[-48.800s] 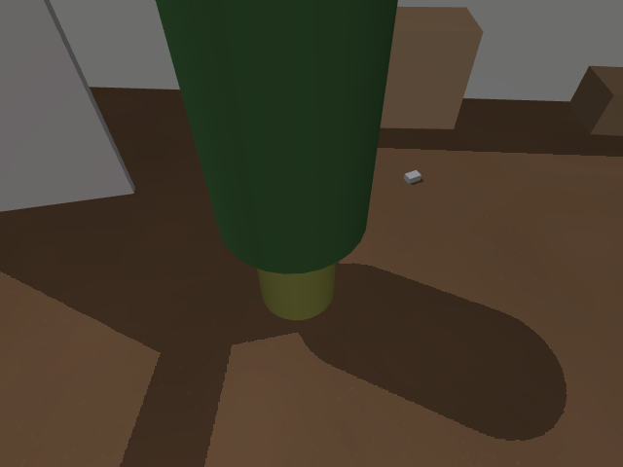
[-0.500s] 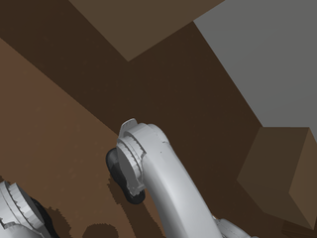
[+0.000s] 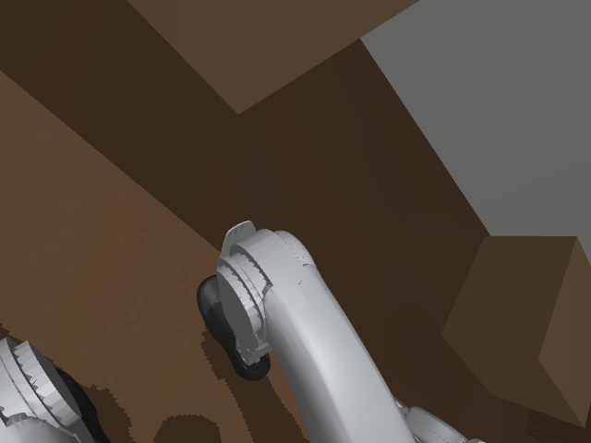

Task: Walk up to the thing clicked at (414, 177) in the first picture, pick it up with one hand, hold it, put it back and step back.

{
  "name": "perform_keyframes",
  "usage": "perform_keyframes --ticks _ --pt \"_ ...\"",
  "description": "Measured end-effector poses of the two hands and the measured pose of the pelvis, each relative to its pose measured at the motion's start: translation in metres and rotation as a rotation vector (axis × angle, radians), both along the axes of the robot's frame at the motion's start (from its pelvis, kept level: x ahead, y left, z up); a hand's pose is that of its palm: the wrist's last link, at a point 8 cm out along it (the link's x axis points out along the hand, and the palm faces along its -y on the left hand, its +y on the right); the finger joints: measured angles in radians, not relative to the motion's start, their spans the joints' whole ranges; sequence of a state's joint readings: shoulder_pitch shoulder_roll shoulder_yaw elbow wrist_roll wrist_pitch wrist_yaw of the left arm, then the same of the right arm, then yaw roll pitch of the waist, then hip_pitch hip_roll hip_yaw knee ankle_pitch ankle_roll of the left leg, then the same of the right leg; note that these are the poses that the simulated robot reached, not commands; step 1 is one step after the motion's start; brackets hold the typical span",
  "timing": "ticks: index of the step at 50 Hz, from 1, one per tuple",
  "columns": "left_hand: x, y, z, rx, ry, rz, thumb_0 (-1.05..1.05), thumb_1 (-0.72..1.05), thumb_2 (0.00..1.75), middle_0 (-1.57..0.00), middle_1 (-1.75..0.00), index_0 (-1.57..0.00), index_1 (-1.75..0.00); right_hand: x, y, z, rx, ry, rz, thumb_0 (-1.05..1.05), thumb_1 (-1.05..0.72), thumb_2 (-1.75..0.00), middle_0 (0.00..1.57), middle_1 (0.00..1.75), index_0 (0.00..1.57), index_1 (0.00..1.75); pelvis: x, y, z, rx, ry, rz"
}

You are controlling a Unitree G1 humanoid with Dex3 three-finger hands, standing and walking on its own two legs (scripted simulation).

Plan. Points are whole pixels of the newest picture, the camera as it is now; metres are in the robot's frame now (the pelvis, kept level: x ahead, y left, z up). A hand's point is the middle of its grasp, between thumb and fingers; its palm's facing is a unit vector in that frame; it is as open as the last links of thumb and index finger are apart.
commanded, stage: close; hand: left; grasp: from above
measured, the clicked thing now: out of the picture +0.45 +0.37 -0.32
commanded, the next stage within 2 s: settle in 0.28 s
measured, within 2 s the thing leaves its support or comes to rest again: leaves its support in 0.72 s
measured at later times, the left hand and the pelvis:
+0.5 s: hand out of the picture +0.44 +0.35 -0.28, palm faces -0.14 -0.43 -0.89, open 9.7 cm; pelvis +0.00 +0.00 +0.00, yaw +0 degrees
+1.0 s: hand out of the picture +0.45 +0.38 -0.23, palm faces -0.12 -0.42 -0.90, open 9.4 cm; pelvis +0.00 +0.00 +0.00, yaw +1 degrees
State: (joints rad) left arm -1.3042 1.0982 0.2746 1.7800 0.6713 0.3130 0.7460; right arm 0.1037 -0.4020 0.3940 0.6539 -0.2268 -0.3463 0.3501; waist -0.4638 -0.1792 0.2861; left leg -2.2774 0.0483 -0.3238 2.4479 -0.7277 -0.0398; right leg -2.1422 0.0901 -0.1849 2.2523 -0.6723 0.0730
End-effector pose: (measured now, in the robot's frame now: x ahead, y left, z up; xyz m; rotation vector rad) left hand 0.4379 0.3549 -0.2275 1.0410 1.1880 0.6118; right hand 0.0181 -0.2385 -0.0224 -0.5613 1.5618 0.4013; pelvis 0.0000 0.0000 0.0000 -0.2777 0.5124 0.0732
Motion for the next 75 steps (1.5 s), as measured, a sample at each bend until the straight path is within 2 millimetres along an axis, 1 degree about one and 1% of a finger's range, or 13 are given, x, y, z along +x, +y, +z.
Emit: perform_keyframes --ticks 22,35,39,45,53,57,63,69,75 --pt "-0.001 0.003 0.001 0.000 0.009 -0.020 0.02 0.18 0.41 -0.73 -0.51 -0.62 -0.46 -0.003 0.001 -0.001 -0.008 -0.008 -0.012 0.00 -0.91 -0.90 0.20 0.30 0.19 0.29 -0.002 0.001 -0.001 0.000 -0.003 0.001" --pt "-0.002 0.007 0.006 -0.011 -0.001 0.002 0.05 0.22 0.29 -0.90 -0.48 -0.67 -0.37 -0.004 0.001 0.000 -0.004 -0.012 -0.020 0.01 -0.92 -0.90 0.20 0.30 0.19 0.29 -0.002 0.001 0.000 0.001 0.001 0.002" --pt "0.002 0.013 0.015 0.000 -0.023 0.015 0.06 0.24 0.26 -0.93 -0.46 -0.69 -0.33 -0.003 0.001 0.000 -0.001 -0.016 -0.031 0.01 -0.92 -0.90 0.20 0.30 0.19 0.29 -0.002 0.001 0.001 0.005 0.009 0.003" --pt "0.006 0.022 0.037 0.009 -0.027 0.021 0.07 0.27 0.23 -0.99 -0.43 -0.70 -0.28 -0.002 -0.001 -0.002 0.003 -0.036 -0.066 0.00 -0.92 -0.90 0.20 0.30 0.19 0.29 0.000 -0.001 0.003 0.013 0.031 0.004" --pt "0.006 0.028 0.067 0.010 -0.011 -0.039 0.08 0.29 0.20 -1.02 -0.40 -0.71 -0.25 -0.004 -0.003 -0.013 0.009 -0.073 -0.119 0.00 -0.91 -0.90 0.20 0.30 0.19 0.29 0.001 -0.001 0.003 0.029 0.046 0.010" --pt "0.002 0.028 0.078 0.016 0.000 -0.051 0.08 0.29 0.20 -1.02 -0.39 -0.71 -0.24 -0.004 -0.004 -0.020 0.013 -0.094 -0.142 0.00 -0.91 -0.90 0.20 0.30 0.19 0.29 0.000 -0.002 0.002 0.041 0.050 0.015" --pt "-0.002 0.025 0.089 0.012 0.003 -0.031 0.08 0.28 0.22 -1.03 -0.37 -0.72 -0.23 -0.004 -0.008 -0.027 0.018 -0.106 -0.155 0.00 -0.90 -0.90 0.20 0.30 0.19 0.29 0.000 -0.005 0.002 0.060 0.058 0.020" --pt "0.003 0.022 0.100 0.011 -0.007 -0.030 0.07 0.26 0.25 -1.04 -0.38 -0.71 -0.24 -0.005 -0.018 -0.031 0.013 -0.105 -0.159 0.00 -0.90 -0.90 0.20 0.30 0.20 0.29 0.001 -0.007 0.001 0.077 0.069 0.024" --pt "0.005 0.020 0.112 0.011 -0.021 -0.021 0.07 0.27 0.23 -1.04 -0.42 -0.71 -0.26 -0.004 -0.027 -0.035 0.005 -0.101 -0.172 0.00 -0.91 -0.90 0.20 0.30 0.19 0.29 0.001 -0.009 0.001 0.092 0.080 0.026"
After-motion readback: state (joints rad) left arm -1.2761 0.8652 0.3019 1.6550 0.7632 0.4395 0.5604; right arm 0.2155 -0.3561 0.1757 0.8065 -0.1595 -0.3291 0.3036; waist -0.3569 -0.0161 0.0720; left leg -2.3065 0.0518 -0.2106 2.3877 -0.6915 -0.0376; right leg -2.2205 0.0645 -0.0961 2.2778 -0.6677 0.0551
